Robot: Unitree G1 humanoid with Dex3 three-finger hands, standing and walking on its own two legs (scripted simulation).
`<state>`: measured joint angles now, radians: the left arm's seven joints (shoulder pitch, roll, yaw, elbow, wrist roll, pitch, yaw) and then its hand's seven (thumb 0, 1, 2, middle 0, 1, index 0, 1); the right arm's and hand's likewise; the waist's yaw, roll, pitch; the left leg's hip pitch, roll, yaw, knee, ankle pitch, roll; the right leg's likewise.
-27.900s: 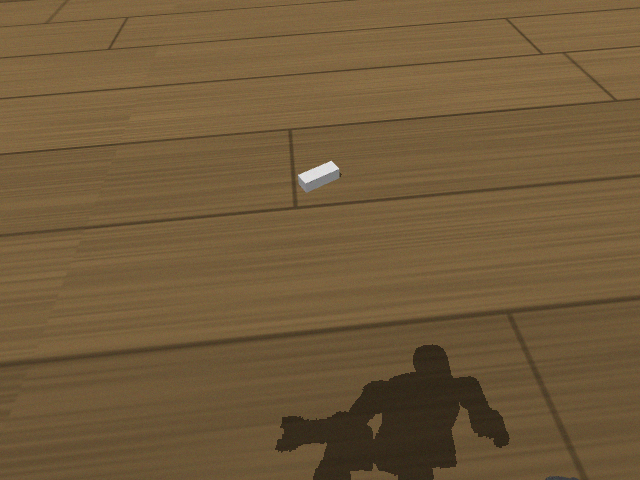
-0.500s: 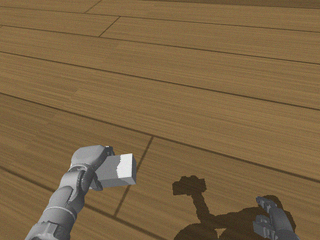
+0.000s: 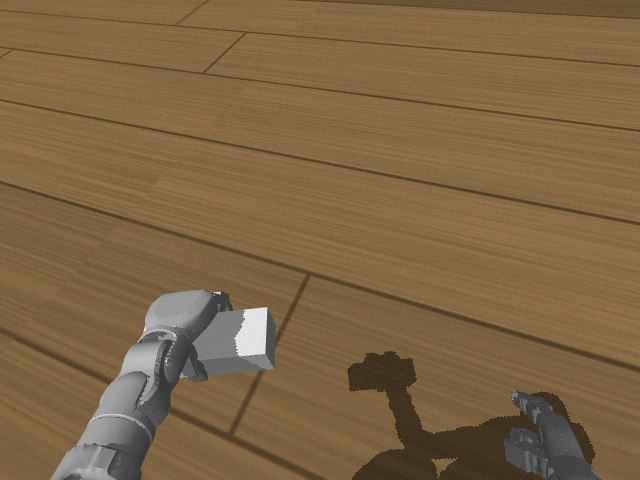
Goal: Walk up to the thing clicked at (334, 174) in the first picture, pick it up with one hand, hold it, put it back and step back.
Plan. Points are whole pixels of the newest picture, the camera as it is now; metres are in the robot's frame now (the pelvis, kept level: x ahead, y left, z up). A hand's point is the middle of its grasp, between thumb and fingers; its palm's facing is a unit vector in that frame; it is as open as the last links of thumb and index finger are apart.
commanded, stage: hold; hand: left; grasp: from above
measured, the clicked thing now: (209, 344) +0.30 +0.21 -0.06
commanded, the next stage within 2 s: crouch in 0.22 s
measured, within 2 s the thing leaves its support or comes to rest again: neither
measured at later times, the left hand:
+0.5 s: hand (198, 345) +0.29 +0.22 -0.04, palm faces -0.42 -0.04 -0.91, open 10.0 cm
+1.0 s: hand (239, 366) +0.34 +0.22 -0.27, palm faces -0.38 +0.06 -0.92, open 10.0 cm
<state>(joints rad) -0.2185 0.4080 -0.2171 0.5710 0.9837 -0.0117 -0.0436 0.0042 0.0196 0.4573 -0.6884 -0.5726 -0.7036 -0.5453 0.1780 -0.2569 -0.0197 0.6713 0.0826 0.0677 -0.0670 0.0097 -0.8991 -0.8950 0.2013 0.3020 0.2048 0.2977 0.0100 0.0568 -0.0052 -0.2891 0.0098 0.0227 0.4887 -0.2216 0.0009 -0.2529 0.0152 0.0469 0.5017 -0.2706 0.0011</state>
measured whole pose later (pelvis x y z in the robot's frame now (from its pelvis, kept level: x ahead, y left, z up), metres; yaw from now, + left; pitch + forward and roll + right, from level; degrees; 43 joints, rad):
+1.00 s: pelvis -0.06 +0.01 -0.17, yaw +0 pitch +27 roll -3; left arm -0.69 0.40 -0.15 1.19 1.16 -0.02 0.37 0.00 -0.01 0.47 -0.72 -0.55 -0.74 -0.52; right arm 0.23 -0.27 -0.06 0.73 -0.02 0.01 -0.02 0.01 -0.90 -0.90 0.20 0.30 0.21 0.30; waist -0.12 0.04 -0.18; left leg -1.43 0.02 -0.02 1.46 -0.50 0.02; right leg -1.36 0.04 0.00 1.45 -0.56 0.02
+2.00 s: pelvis -0.08 +0.00 -0.39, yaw -6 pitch +36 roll -6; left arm -0.93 0.60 0.04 1.43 1.24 -0.15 0.45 0.00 -0.01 0.47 -0.72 -0.55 -0.74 -0.52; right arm 0.15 -0.24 0.02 0.78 -0.13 -0.06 0.12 0.00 -0.91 -0.90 0.20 0.30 0.21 0.30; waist -0.20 0.00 -0.10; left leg -2.22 0.04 -0.10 2.23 -0.65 0.00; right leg -2.13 0.08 -0.08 2.20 -0.71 0.01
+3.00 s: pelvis -0.08 +0.00 -0.46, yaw -10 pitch +31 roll -8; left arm -0.96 0.74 0.08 1.56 1.24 -0.16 0.53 0.00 -0.02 0.53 -0.69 -0.58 -0.71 -0.55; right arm 0.11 -0.28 0.14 0.75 -0.19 -0.11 0.15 0.00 -0.91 -0.89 0.20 0.30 0.21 0.30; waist -0.27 -0.05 0.03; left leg -2.36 0.05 -0.18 2.47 -0.67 -0.01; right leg -2.25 0.11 -0.14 2.40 -0.71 0.01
